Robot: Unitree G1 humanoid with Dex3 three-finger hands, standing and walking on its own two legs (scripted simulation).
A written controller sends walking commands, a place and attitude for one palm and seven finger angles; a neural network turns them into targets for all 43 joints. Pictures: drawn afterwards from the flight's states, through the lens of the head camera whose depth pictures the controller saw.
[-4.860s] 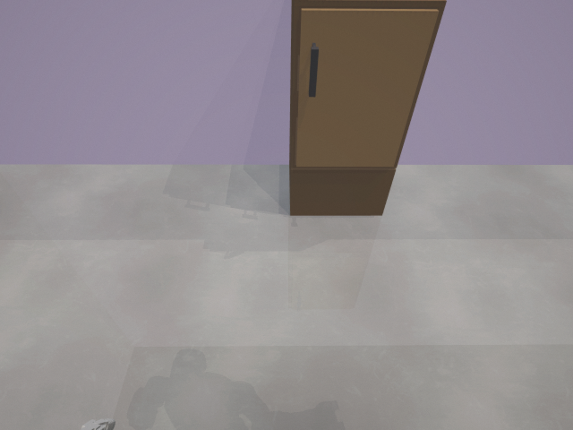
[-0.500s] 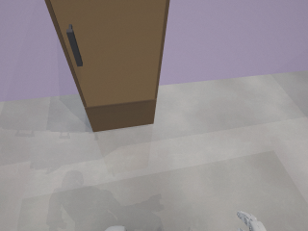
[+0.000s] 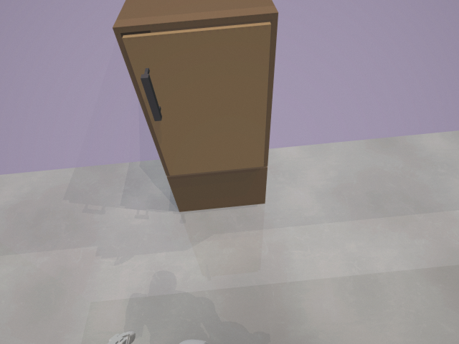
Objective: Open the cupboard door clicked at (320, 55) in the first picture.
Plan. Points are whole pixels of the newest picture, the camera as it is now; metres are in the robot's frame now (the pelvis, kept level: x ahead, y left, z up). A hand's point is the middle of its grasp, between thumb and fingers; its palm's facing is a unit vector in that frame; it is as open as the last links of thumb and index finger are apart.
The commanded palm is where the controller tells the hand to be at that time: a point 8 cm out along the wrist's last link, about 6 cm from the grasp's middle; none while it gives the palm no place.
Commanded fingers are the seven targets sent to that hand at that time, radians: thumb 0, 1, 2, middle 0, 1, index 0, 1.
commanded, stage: take the last steps up to it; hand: left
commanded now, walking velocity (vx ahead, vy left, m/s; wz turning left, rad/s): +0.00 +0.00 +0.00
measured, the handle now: (152, 95) +0.80 +0.28 -0.02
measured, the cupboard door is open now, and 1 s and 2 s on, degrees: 0 0 0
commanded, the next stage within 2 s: come to a stop and stand still in 0.96 s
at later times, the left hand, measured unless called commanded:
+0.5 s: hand out of the picture -0.04 +0.24 -0.18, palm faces +0.14 -0.98 -0.15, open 7.4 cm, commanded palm none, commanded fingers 0.00 0.90 0.90 -0.20 -0.30 -0.20 -0.30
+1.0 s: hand (161, 264) +0.32 +0.19 -0.16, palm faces +0.06 -0.98 -0.20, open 7.3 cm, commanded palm none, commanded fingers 0.00 0.90 0.90 -0.20 -0.30 -0.20 -0.30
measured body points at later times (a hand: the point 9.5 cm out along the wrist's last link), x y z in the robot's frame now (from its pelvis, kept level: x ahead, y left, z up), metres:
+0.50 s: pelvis +0.05 +0.06 +0.01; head +0.04 +0.09 +0.46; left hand -0.04 +0.29 -0.16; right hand +0.11 -0.17 -0.13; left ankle +0.01 +0.15 -0.73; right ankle +0.04 -0.08 -0.67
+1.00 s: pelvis +0.22 +0.01 -0.01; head +0.25 +0.00 +0.44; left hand +0.32 +0.24 -0.15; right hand +0.15 -0.20 -0.17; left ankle +0.10 +0.14 -0.64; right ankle +0.29 -0.07 -0.73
